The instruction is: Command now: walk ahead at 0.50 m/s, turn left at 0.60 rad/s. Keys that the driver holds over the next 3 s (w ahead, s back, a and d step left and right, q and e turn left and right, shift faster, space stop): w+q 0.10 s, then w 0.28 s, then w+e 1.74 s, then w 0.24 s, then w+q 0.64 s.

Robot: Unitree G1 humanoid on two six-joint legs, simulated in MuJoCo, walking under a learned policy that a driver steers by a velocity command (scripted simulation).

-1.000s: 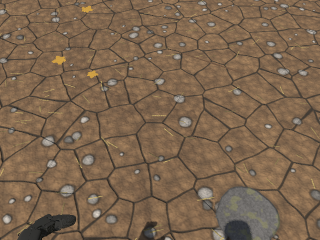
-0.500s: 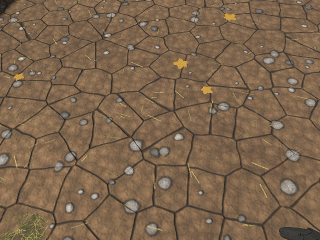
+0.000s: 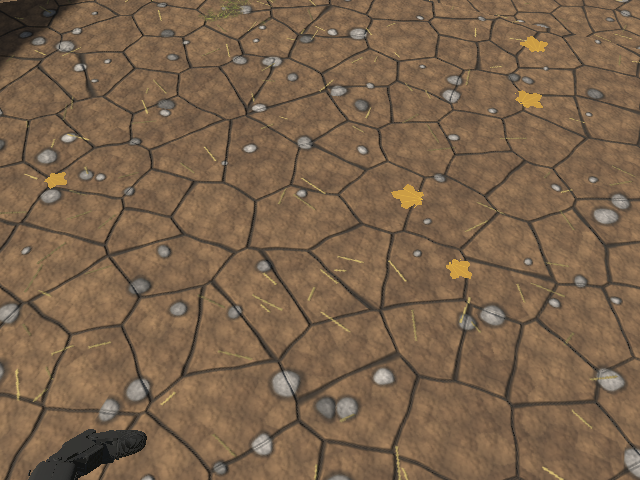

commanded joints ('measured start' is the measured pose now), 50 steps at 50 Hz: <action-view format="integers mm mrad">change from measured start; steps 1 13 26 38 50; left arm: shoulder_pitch -45 227 329 263 -11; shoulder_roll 124 92 199 68 69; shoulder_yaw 42 42 60 35 26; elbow -87 19 104 20 -122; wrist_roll -11 4 -38 -25 -19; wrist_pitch -30 -18 32 67 68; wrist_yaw -9 -5 8 9 -51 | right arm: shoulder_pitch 1 -83 -253 -144 -50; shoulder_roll -149 -56 -99 -92 -203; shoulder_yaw -39 0 -4 -13 -49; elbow -53 -103 -140 -19 69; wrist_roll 1 -7 -6 -41 -3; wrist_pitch -5 -11 -60 -85 -35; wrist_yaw -7 8 42 19 -2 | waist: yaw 40 93 73 95 31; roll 170 -69 -54 123 98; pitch -44 -17 -25 -6 62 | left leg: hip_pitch -22 -539 -166 11 220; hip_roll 244 194 134 398 424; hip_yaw -261 65 168 81 347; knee -25 647 30 -290 -178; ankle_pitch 189 -2 239 305 598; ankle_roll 129 -62 -29 128 53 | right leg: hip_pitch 155 467 484 -104 -54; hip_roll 43 -192 -192 -99 -30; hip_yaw -22 151 44 2 -159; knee -54 -362 -232 550 100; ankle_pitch -89 -116 83 -212 -136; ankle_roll -32 -267 -197 -32 -125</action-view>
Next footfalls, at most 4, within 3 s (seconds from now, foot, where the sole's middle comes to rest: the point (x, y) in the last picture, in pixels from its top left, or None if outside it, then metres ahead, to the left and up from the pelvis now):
0.08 right None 0.21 -0.14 -0.78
0.56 left None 0.41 0.16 -0.78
1.08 right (342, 376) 0.68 -0.11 -0.78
1.56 left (287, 260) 1.01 0.00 -0.78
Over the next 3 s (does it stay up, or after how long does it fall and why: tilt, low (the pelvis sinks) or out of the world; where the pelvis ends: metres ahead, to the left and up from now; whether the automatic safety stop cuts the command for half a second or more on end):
stays up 1.41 -0.56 0.00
